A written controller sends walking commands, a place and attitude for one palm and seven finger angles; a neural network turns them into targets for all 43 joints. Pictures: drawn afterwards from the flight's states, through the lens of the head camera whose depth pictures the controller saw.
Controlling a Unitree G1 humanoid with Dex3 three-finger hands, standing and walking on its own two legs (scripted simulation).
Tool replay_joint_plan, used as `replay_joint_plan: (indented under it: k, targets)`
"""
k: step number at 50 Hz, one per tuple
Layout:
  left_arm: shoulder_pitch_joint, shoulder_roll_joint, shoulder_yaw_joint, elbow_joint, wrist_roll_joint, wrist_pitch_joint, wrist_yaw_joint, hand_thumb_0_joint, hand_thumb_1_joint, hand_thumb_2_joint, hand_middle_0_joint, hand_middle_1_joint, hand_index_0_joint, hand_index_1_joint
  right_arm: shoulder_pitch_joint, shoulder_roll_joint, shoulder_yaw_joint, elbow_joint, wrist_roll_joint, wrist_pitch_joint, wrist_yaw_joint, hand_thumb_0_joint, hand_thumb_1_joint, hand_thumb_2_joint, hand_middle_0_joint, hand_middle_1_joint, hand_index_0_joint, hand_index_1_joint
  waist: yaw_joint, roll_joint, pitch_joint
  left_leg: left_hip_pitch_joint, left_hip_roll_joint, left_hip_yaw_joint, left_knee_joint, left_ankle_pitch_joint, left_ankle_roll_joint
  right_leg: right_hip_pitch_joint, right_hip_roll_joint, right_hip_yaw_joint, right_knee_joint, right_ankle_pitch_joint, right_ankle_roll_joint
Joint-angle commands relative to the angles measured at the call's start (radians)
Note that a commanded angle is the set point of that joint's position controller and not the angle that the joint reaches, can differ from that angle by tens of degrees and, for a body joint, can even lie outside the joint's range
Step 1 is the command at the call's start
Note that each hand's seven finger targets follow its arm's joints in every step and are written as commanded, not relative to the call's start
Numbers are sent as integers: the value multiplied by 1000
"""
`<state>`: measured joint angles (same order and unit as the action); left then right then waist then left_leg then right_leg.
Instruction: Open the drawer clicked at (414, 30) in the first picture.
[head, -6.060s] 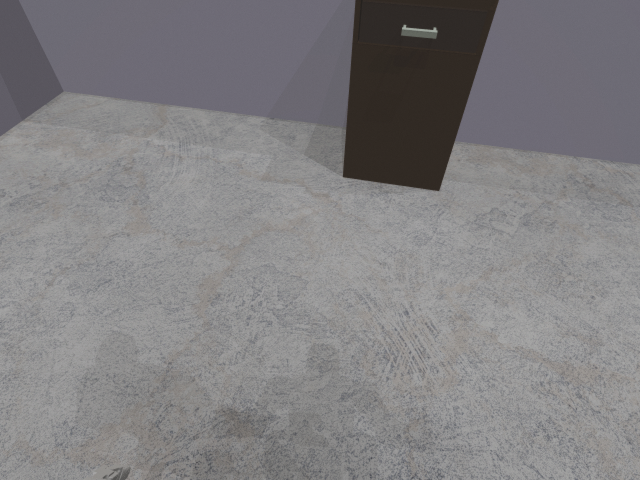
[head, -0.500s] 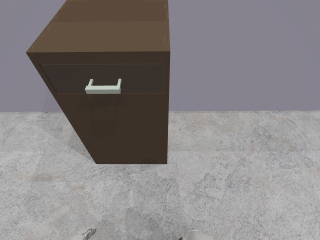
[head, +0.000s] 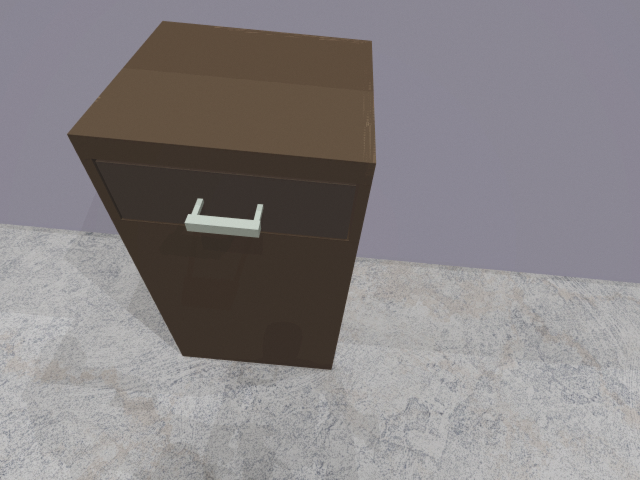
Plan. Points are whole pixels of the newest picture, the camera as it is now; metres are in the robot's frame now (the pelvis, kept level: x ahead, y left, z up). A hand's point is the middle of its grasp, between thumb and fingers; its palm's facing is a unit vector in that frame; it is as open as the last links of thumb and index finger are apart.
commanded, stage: come to a stop and stand still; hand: left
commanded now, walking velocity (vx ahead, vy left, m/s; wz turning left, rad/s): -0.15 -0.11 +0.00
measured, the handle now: (226, 216) +0.52 +0.22 -0.03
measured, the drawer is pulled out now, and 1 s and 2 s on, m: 0.00 0.00 0.00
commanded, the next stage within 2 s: look again from close up in 0.74 s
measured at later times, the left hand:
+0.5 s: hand out of the picture +0.01 +0.11 -0.17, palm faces +0.03 -0.97 -0.22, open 7.3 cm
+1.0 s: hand out of the picture -0.05 +0.11 -0.17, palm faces +0.03 -0.98 -0.19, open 7.4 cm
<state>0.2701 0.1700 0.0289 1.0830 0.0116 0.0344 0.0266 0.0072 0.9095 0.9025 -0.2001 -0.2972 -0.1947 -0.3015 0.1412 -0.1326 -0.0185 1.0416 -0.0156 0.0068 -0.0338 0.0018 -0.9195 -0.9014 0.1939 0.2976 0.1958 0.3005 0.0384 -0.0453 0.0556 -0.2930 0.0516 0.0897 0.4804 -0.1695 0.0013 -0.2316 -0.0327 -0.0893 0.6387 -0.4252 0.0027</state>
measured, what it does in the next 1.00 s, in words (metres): steps on the spot: right foot, then left foot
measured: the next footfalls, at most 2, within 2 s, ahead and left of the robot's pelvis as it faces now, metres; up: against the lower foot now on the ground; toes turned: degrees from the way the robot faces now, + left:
right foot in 0.22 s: -0.01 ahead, -0.15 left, +0.00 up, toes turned -4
left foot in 0.48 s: -0.01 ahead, +0.08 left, +0.00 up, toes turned +1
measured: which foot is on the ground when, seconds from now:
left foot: down 0.00-0.24, up 0.26-0.46, down 0.48-1.00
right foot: up 0.00-0.20, down 0.22-1.00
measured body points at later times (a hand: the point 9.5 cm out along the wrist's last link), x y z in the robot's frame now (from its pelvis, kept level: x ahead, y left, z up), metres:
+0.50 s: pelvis -0.03 -0.07 +0.00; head -0.02 -0.08 +0.45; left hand +0.01 +0.16 -0.15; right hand -0.03 -0.30 -0.17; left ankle -0.05 +0.08 -0.74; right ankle -0.05 -0.15 -0.74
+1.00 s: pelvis -0.04 -0.06 +0.00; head -0.03 -0.06 +0.45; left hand -0.05 +0.16 -0.16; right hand -0.05 -0.29 -0.16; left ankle -0.05 +0.08 -0.74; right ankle -0.05 -0.15 -0.74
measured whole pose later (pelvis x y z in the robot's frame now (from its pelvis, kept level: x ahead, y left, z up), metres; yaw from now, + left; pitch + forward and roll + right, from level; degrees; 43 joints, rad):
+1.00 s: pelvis -0.04 -0.06 +0.00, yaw +1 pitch +0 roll -1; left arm 0.33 0.13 0.00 1.07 0.02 -0.02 0.03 0.01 0.90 0.90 -0.20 -0.30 -0.20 -0.30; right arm 0.34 -0.17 -0.02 1.05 -0.03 0.01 -0.03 0.00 -0.90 -0.90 0.20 0.30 0.20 0.30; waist -0.02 0.03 0.01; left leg -0.24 0.06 0.01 0.53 -0.30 -0.02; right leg -0.21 0.03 -0.11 0.46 -0.27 -0.05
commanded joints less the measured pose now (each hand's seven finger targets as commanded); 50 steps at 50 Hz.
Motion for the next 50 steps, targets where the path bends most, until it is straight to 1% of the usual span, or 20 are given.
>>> replay_joint_plan:
  k: [1,5,7,9,10,11,12,13,17,20,23,25,27,35,41,42,43,44,48,50]
  targets:
    - [65,83,25,-68,5,0,2,0,900,900,-200,-300,-200,-300,84,-227,-60,-41,-5,5,-22,0,-900,-900,200,300,200,300,-47,211,-138,214,309,-236,-132,590,198,-170,-10,73,280,-125,6]
    - [46,64,32,-94,3,1,-3,0,900,900,-200,-300,-200,-300,61,-233,-72,-60,-7,10,-15,0,-900,-900,200,300,200,300,-52,212,-187,229,286,-193,-114,502,185,-174,-14,68,263,-102,22]
    - [62,60,28,-95,2,-2,-4,0,900,900,-200,-300,-200,-300,40,-223,-71,-66,-9,11,-7,0,-900,-900,200,300,200,300,-45,220,-168,153,264,-183,-125,359,163,-91,-15,52,117,-66,13]
    - [132,60,28,-69,4,-8,-4,0,900,900,-200,-300,-200,-300,15,-215,-71,-71,-4,17,2,0,-900,-900,200,300,200,300,-8,175,-152,44,201,-145,-86,124,104,51,-2,17,-134,132,13]
    - [142,98,31,-66,13,-14,-1,0,900,900,-200,-300,-200,-300,23,-177,-68,-73,4,20,8,0,-900,-900,200,300,200,300,-8,63,-115,-25,124,-102,-14,-25,51,85,-41,78,-286,198,6]
    - [93,170,37,-82,20,-21,2,0,900,900,-200,-300,-200,-300,34,-111,-57,-90,11,25,16,0,-900,-900,200,300,200,300,-32,-139,-57,-119,19,-25,98,-192,-14,39,-214,292,-380,164,-60]
    - [31,205,36,-108,17,-21,2,0,900,900,-200,-300,-200,-300,0,-97,-45,-105,6,30,26,0,-900,-900,200,300,200,300,-29,-137,-27,-66,-1,-38,176,-267,-22,-103,-294,330,-431,128,-120]
    - [-3,201,39,-114,19,-27,5,0,900,900,-200,-300,-200,-300,-28,-99,-46,-105,0,40,23,0,-900,-900,200,300,200,300,-20,-228,3,-80,1,-78,255,-295,-10,-143,-274,343,-436,156,-137]
    - [-68,135,24,-99,10,-35,10,0,900,900,-200,-300,-200,-300,82,-91,-36,-21,6,33,17,0,-900,-900,200,300,200,300,-64,-92,-6,-28,3,-82,307,-215,-8,-71,-200,190,-345,394,-149]
    - [-27,131,19,-71,4,-39,9,0,900,900,-200,-300,-200,-300,102,-84,-21,2,5,20,9,0,-900,-900,200,300,200,300,-44,-80,-18,25,2,-66,103,-163,-16,14,-176,172,-303,457,-137]
    - [-1,94,8,-38,-10,-43,9,0,900,900,-200,-300,-200,-300,143,-100,-6,43,1,-5,-1,0,-900,-900,200,300,200,300,-37,33,-43,156,57,-132,-89,147,4,11,-104,147,-261,416,-62]
    - [7,88,6,-25,-11,-48,10,0,900,900,-200,-300,-200,-300,146,-117,-1,61,-1,-11,-10,0,-900,-900,200,300,200,300,-26,44,-59,160,78,-126,-75,180,8,50,-83,147,-280,446,-37]
    - [-2,105,8,-8,-14,-42,10,0,900,900,-200,-300,-200,-300,143,-103,3,80,3,-10,-8,0,-900,-900,200,300,200,300,-20,139,-68,129,74,-117,-98,141,0,111,-86,129,-282,412,-34]
    - [5,93,-1,16,-10,-41,7,0,900,900,-200,-300,-200,-300,194,-85,8,93,-2,1,-5,0,-900,-900,200,300,200,300,-35,30,55,98,43,-97,-147,-46,-5,20,-80,168,-399,123,-39]
    - [45,71,-2,22,-9,-48,8,0,900,900,-200,-300,-200,-300,226,-75,8,93,-2,-5,-5,0,-900,-900,200,300,200,300,-40,16,26,122,40,-92,-141,-21,1,12,-79,174,-402,130,-40]
    - [49,211,-19,-58,12,-74,7,0,900,900,-200,-300,-200,-300,206,-185,-12,-27,-9,-8,11,0,-900,-900,200,300,200,300,-69,-53,135,55,0,-132,-38,3,11,-31,-66,178,-356,219,-33]
    - [50,159,7,-54,-3,-78,16,0,900,900,-200,-300,-200,-300,194,-161,-15,-46,-14,-13,4,0,-900,-900,200,300,200,300,-60,32,-11,56,30,-110,6,-90,17,-18,-134,226,-339,76,-56]
    - [50,167,8,-74,1,-82,17,0,900,900,-200,-300,-200,-300,224,-143,-16,-47,-16,-20,-1,0,-900,-900,200,300,200,300,-67,51,-112,59,1,-112,47,-43,23,44,-141,241,-343,152,-78]
    - [74,110,0,-78,3,-74,19,0,900,900,-200,-300,-200,-300,259,-96,-5,-46,-11,-18,-2,0,-900,-900,200,300,200,300,-64,-61,-48,14,-3,-88,62,-60,24,32,-155,226,-344,265,-93]
    - [74,105,0,-81,0,-74,20,0,900,900,-200,-300,-200,-300,259,-110,-5,-43,-6,-25,-3,0,-900,-900,200,300,200,300,-65,6,-24,43,14,-103,-4,13,26,30,-117,173,-296,332,-88]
